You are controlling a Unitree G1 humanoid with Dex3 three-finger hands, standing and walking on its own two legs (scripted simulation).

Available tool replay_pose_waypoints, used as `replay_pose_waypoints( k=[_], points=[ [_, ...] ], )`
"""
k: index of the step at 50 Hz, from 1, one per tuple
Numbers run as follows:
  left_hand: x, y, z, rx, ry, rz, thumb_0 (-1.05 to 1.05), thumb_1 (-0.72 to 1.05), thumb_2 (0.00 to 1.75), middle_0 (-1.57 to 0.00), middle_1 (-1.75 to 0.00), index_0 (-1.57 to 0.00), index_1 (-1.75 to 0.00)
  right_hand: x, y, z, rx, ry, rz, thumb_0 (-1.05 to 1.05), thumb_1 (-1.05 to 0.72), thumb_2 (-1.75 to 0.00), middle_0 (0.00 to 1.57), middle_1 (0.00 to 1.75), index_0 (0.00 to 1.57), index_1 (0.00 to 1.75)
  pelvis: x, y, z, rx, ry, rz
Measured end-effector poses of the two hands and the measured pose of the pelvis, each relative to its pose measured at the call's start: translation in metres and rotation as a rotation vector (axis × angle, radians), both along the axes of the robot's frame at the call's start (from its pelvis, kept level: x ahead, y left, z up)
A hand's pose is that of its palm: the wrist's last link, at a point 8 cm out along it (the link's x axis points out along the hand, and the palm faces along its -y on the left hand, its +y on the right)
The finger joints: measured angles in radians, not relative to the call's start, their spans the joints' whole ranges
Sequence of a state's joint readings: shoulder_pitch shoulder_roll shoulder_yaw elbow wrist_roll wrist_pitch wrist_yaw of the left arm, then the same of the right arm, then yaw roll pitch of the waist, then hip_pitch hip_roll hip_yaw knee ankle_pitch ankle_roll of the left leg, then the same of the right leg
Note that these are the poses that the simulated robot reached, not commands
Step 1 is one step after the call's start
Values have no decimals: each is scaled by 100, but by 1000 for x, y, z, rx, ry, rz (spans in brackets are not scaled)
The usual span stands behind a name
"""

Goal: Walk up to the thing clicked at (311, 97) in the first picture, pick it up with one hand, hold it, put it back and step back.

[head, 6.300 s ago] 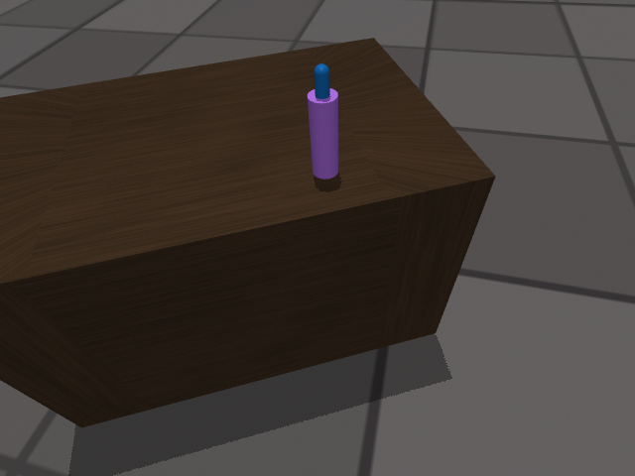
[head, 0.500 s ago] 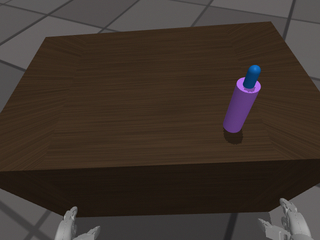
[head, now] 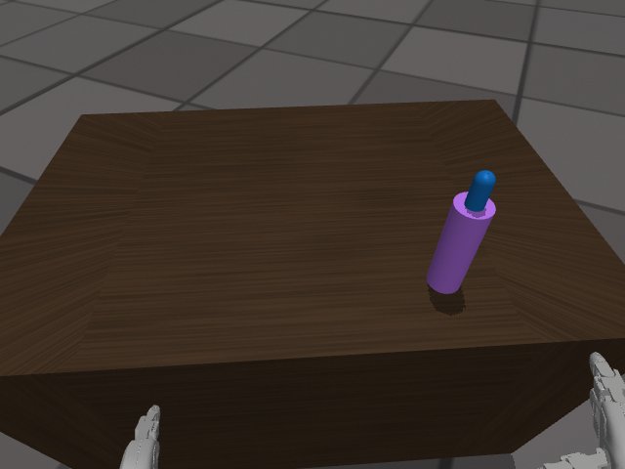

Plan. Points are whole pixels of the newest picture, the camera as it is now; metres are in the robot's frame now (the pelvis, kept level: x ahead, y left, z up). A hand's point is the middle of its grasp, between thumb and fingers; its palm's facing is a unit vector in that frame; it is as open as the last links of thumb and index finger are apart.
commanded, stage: rise first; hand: right
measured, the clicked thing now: (462, 234) +0.45 -0.20 +0.04
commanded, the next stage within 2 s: go down in 1.00 s
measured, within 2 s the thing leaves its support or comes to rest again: neither
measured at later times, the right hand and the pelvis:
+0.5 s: hand (594, 429) +0.17 -0.25 +0.05, palm faces +0.30 +0.87 -0.38, open 17.5 cm; pelvis -0.02 +0.00 +0.00, yaw +0 degrees
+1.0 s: hand (614, 423) +0.16 -0.25 +0.09, palm faces +0.29 +0.87 -0.40, open 17.5 cm; pelvis -0.02 +0.00 +0.00, yaw +0 degrees
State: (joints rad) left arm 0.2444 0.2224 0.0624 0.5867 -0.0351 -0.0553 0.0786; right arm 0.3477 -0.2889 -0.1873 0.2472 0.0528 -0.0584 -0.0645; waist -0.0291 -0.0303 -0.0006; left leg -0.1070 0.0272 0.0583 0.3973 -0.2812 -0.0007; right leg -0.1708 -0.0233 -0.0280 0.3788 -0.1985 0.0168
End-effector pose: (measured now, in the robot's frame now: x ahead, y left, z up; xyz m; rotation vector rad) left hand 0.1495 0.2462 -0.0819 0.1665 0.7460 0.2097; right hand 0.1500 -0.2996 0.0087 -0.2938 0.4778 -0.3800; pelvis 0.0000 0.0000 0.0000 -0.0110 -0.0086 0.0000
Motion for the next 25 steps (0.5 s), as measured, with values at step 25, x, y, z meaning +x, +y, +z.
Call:
replay_pose_waypoints(
  k=[25],
  points=[
    [-17,16,-1,12,6,35,-1,-54,5,-7,-6,-5,-6,-20,7,66,-109,-255,88,-1,55,-4,5,6,6,6,-16,2,0,1,-45,-6]
  ],
)
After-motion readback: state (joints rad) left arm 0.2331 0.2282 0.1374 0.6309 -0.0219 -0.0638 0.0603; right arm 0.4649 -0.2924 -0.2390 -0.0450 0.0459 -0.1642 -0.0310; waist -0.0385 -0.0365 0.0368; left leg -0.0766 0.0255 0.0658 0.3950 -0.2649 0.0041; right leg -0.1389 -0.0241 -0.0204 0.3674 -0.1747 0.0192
